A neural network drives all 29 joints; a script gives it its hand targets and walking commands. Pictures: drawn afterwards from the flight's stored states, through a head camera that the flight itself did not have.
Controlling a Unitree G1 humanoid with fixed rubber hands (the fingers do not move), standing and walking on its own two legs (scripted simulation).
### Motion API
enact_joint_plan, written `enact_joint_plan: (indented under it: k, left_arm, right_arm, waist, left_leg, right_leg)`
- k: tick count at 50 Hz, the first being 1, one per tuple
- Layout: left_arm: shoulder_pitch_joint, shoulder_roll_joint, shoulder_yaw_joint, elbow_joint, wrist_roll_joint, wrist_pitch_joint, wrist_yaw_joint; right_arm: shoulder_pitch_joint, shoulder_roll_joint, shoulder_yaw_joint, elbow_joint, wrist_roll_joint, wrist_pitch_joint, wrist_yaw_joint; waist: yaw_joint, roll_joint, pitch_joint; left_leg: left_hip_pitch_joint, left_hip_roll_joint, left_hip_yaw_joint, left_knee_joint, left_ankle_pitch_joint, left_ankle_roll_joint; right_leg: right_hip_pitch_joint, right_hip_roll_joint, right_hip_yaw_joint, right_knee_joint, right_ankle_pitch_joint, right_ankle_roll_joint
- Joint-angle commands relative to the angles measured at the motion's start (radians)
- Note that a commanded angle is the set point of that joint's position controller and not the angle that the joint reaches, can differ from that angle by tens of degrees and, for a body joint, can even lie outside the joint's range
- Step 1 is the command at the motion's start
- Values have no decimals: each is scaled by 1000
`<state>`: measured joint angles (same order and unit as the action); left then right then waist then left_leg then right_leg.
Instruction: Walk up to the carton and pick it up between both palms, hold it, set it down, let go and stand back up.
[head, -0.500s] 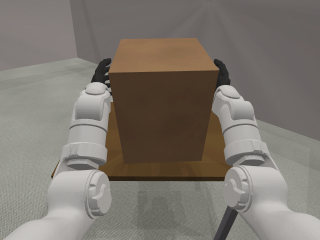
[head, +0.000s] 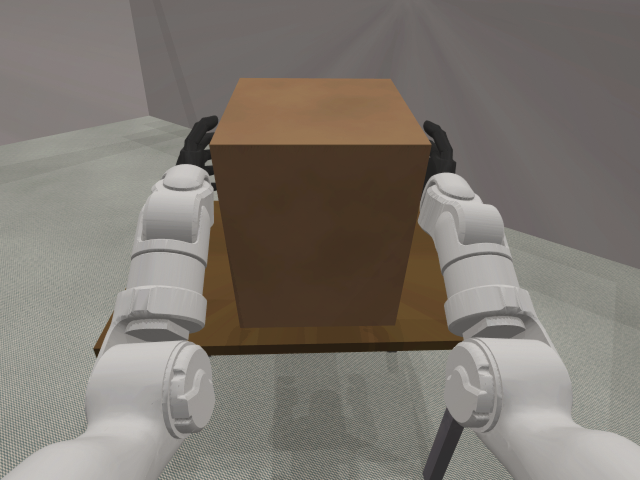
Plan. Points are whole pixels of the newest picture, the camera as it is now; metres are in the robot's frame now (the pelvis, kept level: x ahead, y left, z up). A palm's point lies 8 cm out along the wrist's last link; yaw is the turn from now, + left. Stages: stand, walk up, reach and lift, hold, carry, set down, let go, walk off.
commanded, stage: hold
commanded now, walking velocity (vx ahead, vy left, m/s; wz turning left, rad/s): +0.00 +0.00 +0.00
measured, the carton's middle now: (316, 200) +0.40 +0.03 +0.25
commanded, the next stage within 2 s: set down in 0.08 s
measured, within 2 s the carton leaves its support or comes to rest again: neither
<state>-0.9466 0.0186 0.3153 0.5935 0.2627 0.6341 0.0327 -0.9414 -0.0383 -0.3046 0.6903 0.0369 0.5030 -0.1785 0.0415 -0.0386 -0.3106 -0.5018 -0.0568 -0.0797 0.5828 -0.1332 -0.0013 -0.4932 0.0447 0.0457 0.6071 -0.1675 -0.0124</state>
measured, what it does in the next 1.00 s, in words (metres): stands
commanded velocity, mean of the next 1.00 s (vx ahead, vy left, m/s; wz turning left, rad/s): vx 0.00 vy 0.00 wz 0.00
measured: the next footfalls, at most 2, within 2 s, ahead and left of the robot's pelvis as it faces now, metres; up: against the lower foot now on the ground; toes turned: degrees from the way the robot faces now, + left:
none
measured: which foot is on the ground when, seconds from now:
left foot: down 0.00-1.00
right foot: down 0.00-1.00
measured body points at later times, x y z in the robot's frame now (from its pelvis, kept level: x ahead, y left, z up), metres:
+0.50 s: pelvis -0.01 +0.00 +0.01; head -0.08 +0.02 +0.46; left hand +0.40 +0.17 +0.28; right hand +0.41 -0.12 +0.27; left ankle +0.10 +0.12 -0.72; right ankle +0.09 -0.11 -0.72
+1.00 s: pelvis +0.00 +0.00 +0.02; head -0.03 +0.03 +0.47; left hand +0.43 +0.19 +0.24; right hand +0.44 -0.11 +0.23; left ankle +0.10 +0.12 -0.72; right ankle +0.09 -0.11 -0.72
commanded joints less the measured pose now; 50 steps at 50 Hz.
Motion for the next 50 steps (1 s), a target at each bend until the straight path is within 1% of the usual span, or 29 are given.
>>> enact_joint_plan:
  k: [1, 2, 3, 4, 5, 6, 7, 8, 9, 10, 12, 13, 14, 16, 17, 18, 19, 20, 22, 24, 27, 30, 32, 35, 39, 42, 43, 46, 50]
  left_arm:
    - [-846, -558, -328, -202, -178, -123, -121]
    - [-840, -581, -338, -198, -189, -124, -121]
    - [-829, -609, -356, -201, -203, -125, -122]
    - [-821, -628, -365, -201, -215, -128, -124]
    - [-847, -527, -278, -86, -148, -144, -135]
    - [-836, -486, -205, -44, -109, -173, -147]
    - [-857, -462, -169, -9, -90, -195, -155]
    - [-858, -455, -152, 13, -79, -209, -162]
    - [-848, -437, -135, 36, -68, -213, -167]
    - [-862, -426, -126, 50, -64, -217, -170]
    - [-865, -423, -122, 47, -69, -246, -153]
    - [-863, -408, -108, 57, -57, -263, -140]
    - [-872, -391, -85, 73, -41, -277, -129]
    - [-881, -362, -52, 81, -9, -288, -113]
    - [-883, -368, -46, 88, 1, -284, -108]
    - [-876, -381, -47, 91, 7, -280, -101]
    - [-875, -396, -53, 92, 5, -282, -94]
    - [-872, -400, -49, 117, 7, -288, -88]
    - [-892, -398, -45, 138, 3, -305, -84]
    - [-911, -407, -50, 153, -9, -313, -88]
    - [-927, -432, -65, 170, -16, -322, -92]
    - [-905, -434, -55, 190, -9, -323, -103]
    - [-883, -439, -43, 194, 8, -320, -109]
    - [-835, -433, -19, 207, 38, -314, -116]
    - [-809, -406, 7, 188, 71, -313, -118]
    - [-805, -385, 9, 173, 79, -321, -109]
    - [-804, -380, 14, 174, 83, -324, -105]
    - [-817, -381, -8, 152, 73, -339, -95]
    - [-825, -394, -47, 128, 51, -353, -85]
  right_arm:
    - [-853, 608, 297, -177, 127, -20, 151]
    - [-847, 600, 300, -181, 130, -19, 150]
    - [-827, 592, 298, -185, 130, -16, 148]
    - [-814, 590, 304, -187, 135, -14, 147]
    - [-798, 400, 109, -69, -6, -9, 155]
    - [-808, 347, 62, -38, -49, -37, 182]
    - [-843, 325, 44, -36, -81, -61, 212]
    - [-847, 349, 33, -25, -108, -77, 232]
    - [-830, 364, 15, -6, -136, -84, 241]
    - [-841, 386, 2, -2, -157, -90, 248]
    - [-880, 402, -4, -72, -176, -121, 258]
    - [-889, 404, -10, -75, -181, -132, 262]
    - [-910, 414, -11, -78, -184, -142, 271]
    - [-914, 448, -2, -57, -187, -150, 284]
    - [-912, 453, -8, -33, -197, -149, 294]
    - [-905, 448, -20, -17, -208, -150, 306]
    - [-904, 440, -33, -11, -221, -153, 320]
    - [-906, 427, -46, -8, -237, -159, 333]
    - [-918, 427, -63, -19, -270, -171, 347]
    - [-926, 424, -87, -28, -306, -176, 351]
    - [-935, 401, -134, -42, -359, -188, 363]
    - [-915, 396, -160, -47, -396, -194, 369]
    - [-891, 391, -173, -30, -413, -199, 378]
    - [-859, 391, -177, -12, -424, -213, 391]
    - [-845, 402, -170, -4, -423, -235, 408]
    - [-844, 406, -159, -4, -421, -252, 415]
    - [-851, 409, -155, -6, -422, -257, 418]
    - [-860, 412, -147, -19, -423, -276, 422]
    - [-864, 401, -137, -24, -423, -297, 421]
  waist:
    - [32, 55, -359]
    - [28, 82, -359]
    - [16, 115, -359]
    - [13, 136, -368]
    - [-123, 183, -171]
    - [-100, 166, -145]
    - [-106, 115, -143]
    - [-125, 53, -150]
    - [-141, 24, -168]
    - [-145, 23, -205]
    - [-119, 71, -321]
    - [-98, 94, -347]
    - [-72, 95, -350]
    - [-40, 66, -341]
    - [-39, 69, -332]
    - [-35, 89, -336]
    - [-36, 109, -361]
    - [-35, 112, -374]
    - [-50, 78, -406]
    - [-87, 53, -427]
    - [-132, 70, -472]
    - [-162, 56, -494]
    - [-171, 57, -478]
    - [-165, 56, -452]
    - [-131, 51, -435]
    - [-105, 50, -448]
    - [-91, 49, -450]
    - [-91, 49, -486]
    - [-109, 60, -528]
  left_leg:
    - [206, -10, 14, -115, -159, 8]
    - [171, 1, 6, -147, -202, 6]
    - [131, 17, -7, -183, -255, 6]
    - [84, 34, -20, -215, -303, 7]
    - [52, 61, -25, -234, -485, -14]
    - [53, 59, -32, -237, -499, -16]
    - [83, 45, -22, -204, -467, -15]
    - [127, 20, -8, -160, -378, -15]
    - [160, 0, 10, -137, -302, -18]
    - [157, -10, 19, -138, -250, -17]
    - [86, -8, 27, -188, -219, 4]
    - [53, -2, 31, -214, -228, 16]
    - [28, -1, 35, -228, -236, 30]
    - [48, -15, 49, -223, -206, 50]
    - [54, -12, 48, -235, -202, 53]
    - [47, 1, 42, -263, -224, 58]
    - [25, 21, 30, -297, -264, 63]
    - [0, 36, 28, -322, -297, 70]
    - [-19, 45, 32, -344, -310, 84]
    - [-10, 42, 38, -353, -277, 89]
    - [34, 48, 40, -379, -237, 85]
    - [122, 35, 57, -382, -144, 81]
    - [179, 31, 63, -398, -98, 79]
    - [247, 23, 80, -415, -28, 82]
    - [301, 20, 94, -445, 14, 96]
    - [312, 27, 100, -475, 7, 111]
    - [308, 32, 100, -488, -1, 116]
    - [327, 42, 99, -511, 1, 121]
    - [390, 57, 89, -525, 3, 114]
  right_leg:
    - [67, 22, -37, -122, -149, -5]
    - [92, 39, -54, -94, -97, -2]
    - [125, 59, -75, -63, -37, 1]
    - [158, 75, -93, -32, 19, 6]
    - [223, 84, -90, -108, -43, 23]
    - [220, 92, -100, -109, -71, 30]
    - [175, 83, -91, -146, -141, 30]
    - [127, 54, -69, -197, -185, 22]
    - [95, 30, -58, -235, -202, 16]
    - [101, 13, -56, -249, -166, 17]
    - [228, 5, -74, -216, -24, 26]
    - [290, 1, -74, -213, -18, 30]
    - [310, -4, -71, -215, -36, 32]
    - [285, -28, -55, -246, -85, 32]
    - [271, -27, -59, -252, -94, 31]
    - [281, -15, -76, -242, -76, 32]
    - [315, 6, -100, -220, -38, 35]
    - [346, 21, -116, -210, -22, 39]
    - [367, 32, -133, -212, 3, 48]
    - [356, 28, -140, -236, 26, 51]
    - [333, 28, -161, -274, 55, 46]
    - [281, 7, -163, -342, 53, 40]
    - [241, 1, -166, -386, 39, 32]
    - [192, -11, -161, -447, 7, 23]
    - [160, -22, -152, -495, -25, 19]
    - [171, -23, -148, -507, -37, 21]
    - [175, -20, -148, -508, -40, 22]
    - [189, -16, -149, -513, -21, 22]
    - [162, -11, -152, -531, -9, 15]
